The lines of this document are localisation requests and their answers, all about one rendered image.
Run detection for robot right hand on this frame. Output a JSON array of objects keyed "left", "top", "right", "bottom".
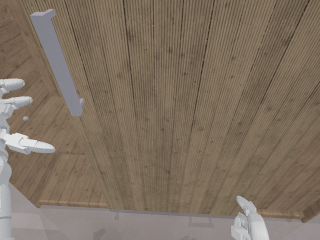
[{"left": 231, "top": 195, "right": 270, "bottom": 240}]

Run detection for handle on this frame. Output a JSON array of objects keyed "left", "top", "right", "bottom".
[{"left": 29, "top": 9, "right": 85, "bottom": 117}]

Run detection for wardrobe door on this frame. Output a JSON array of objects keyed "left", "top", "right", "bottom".
[
  {"left": 20, "top": 0, "right": 320, "bottom": 216},
  {"left": 255, "top": 129, "right": 320, "bottom": 212}
]

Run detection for robot left hand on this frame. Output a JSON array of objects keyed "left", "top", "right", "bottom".
[{"left": 0, "top": 78, "right": 56, "bottom": 155}]

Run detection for left robot forearm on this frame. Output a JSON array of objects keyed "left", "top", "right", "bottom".
[{"left": 0, "top": 146, "right": 15, "bottom": 240}]

